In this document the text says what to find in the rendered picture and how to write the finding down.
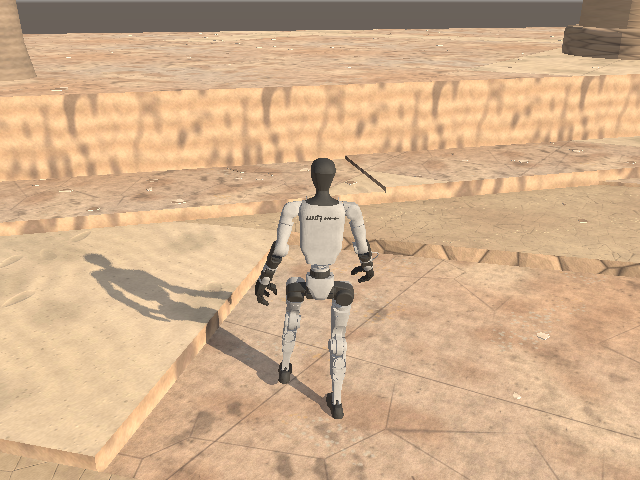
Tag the left robot hand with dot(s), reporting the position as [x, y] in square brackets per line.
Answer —
[260, 291]

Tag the robot left upper arm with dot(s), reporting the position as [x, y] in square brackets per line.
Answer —
[289, 211]

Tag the robot left thigh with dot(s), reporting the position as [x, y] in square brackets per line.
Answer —
[295, 292]

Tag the robot head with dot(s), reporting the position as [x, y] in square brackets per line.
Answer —
[322, 173]

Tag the right robot forearm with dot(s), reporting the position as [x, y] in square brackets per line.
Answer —
[366, 259]

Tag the left robot forearm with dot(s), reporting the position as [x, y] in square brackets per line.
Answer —
[270, 266]

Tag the robot right upper arm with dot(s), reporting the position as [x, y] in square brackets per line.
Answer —
[353, 212]

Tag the right robot hand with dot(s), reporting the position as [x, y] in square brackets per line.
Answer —
[367, 277]

